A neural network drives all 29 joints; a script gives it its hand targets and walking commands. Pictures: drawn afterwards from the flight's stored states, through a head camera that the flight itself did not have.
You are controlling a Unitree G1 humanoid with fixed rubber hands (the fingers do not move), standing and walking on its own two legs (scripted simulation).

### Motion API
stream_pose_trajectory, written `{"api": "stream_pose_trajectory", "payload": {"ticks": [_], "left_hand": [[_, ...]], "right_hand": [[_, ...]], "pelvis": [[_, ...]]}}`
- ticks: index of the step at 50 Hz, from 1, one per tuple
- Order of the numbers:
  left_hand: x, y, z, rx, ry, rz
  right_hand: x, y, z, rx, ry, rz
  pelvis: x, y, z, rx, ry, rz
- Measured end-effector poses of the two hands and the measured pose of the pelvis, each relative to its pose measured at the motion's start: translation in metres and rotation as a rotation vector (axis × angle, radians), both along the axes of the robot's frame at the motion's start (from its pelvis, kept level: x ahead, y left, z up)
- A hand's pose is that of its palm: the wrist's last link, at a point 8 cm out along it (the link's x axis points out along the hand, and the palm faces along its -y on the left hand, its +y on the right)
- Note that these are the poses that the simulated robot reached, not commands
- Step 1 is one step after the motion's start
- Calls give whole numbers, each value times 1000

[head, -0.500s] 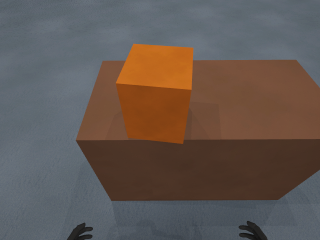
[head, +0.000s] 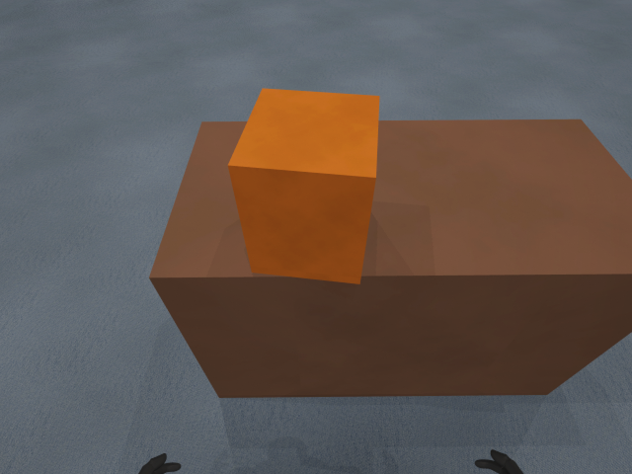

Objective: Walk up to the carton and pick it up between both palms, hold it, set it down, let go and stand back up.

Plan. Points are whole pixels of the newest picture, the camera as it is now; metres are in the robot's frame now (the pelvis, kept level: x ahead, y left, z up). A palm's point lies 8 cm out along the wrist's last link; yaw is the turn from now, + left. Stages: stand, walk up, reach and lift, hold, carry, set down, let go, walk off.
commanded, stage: stand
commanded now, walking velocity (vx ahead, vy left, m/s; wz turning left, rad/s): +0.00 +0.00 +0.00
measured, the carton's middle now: (312, 188) +0.56 +0.02 +0.02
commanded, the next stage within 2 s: walk up in 0.08 s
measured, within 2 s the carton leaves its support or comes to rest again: neither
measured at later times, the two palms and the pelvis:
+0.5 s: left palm out of the picture +0.09 +0.24 -0.11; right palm out of the picture +0.07 -0.27 -0.13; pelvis +0.04 -0.01 -0.01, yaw +0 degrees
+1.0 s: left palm (130, 417) +0.23 +0.29 -0.13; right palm (488, 427) +0.20 -0.23 -0.11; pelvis +0.13 +0.03 -0.02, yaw -4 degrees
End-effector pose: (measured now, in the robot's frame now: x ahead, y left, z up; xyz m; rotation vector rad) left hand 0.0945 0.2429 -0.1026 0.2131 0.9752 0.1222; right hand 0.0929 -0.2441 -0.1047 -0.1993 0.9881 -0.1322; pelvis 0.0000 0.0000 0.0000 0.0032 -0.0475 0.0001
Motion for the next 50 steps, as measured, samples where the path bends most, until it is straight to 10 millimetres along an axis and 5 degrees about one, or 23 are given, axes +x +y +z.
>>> {"api": "stream_pose_trajectory", "payload": {"ticks": [15, 26, 30, 36, 41, 50], "left_hand": [[-4, 1, -1, 6, 21, -6], [1, 1, -7, 39, 22, 18], [-6, 6, -7, 67, 84, 35], [-10, 33, -12, 79, 202, 66], [24, 59, -37, 71, 209, 55], [131, 50, -28, 50, 74, -71]], "right_hand": [[-5, -1, -2, -2, 18, 2], [-23, -25, -27, -16, 141, -44], [7, -22, -24, -36, 147, 8], [93, 5, -5, -22, -5, 68], [139, 25, -5, -61, -115, 82], [107, 17, -8, -94, -8, -49]], "pelvis": [[3, 0, 0, 1, 3, -4], [44, -10, -14, -16, 1, -3], [59, -6, -11, -21, 6, -12], [83, 11, -9, -27, -8, -18], [107, 31, -28, 2, -38, -32], [126, 34, -22, 32, -46, -74]]}}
